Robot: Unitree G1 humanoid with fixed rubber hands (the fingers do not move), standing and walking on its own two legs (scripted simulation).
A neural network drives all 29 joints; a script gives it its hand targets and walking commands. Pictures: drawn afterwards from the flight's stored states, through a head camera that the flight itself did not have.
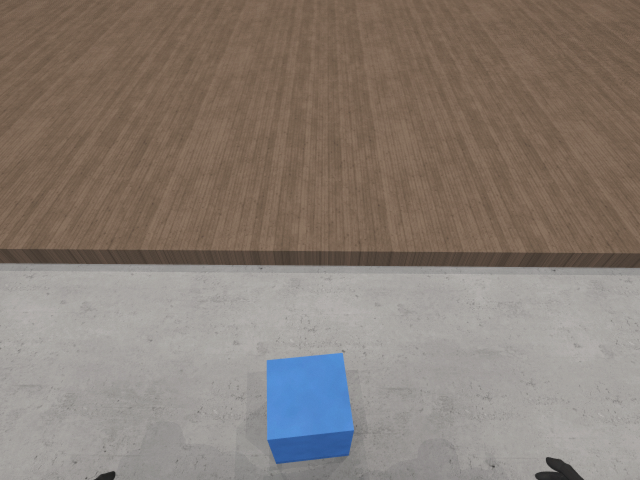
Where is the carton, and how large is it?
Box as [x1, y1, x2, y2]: [267, 353, 353, 463]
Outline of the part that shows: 342,353 267,360 267,440 276,463 348,455 353,432 353,426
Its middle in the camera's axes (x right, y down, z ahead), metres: -0.04 +0.49 +1.08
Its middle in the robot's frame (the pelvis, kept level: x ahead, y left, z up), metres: +0.42 +0.05 -0.66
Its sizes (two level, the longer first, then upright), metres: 0.210 0.200 0.250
